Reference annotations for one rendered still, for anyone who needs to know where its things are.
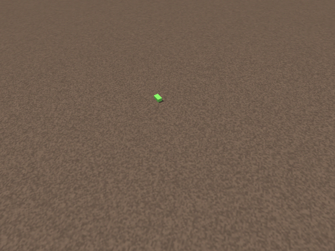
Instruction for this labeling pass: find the small box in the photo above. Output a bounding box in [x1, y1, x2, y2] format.
[154, 94, 162, 102]

